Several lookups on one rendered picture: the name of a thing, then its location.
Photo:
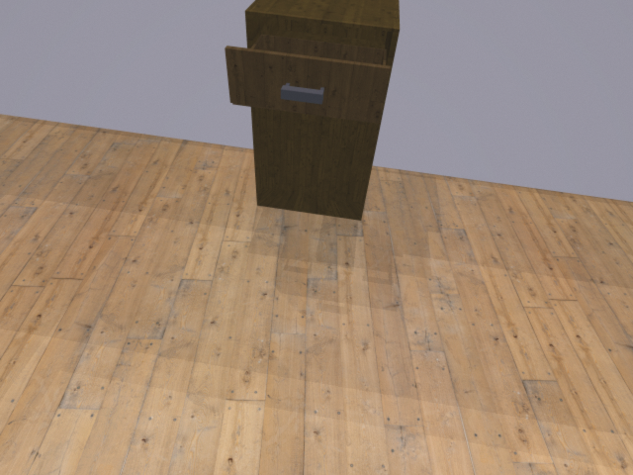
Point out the handle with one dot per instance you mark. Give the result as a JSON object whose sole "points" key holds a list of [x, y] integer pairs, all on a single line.
{"points": [[302, 94]]}

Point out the cabinet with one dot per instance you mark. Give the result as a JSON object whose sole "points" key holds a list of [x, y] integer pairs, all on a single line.
{"points": [[308, 163]]}

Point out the drawer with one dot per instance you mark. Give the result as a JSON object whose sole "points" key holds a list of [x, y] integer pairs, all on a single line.
{"points": [[354, 78]]}

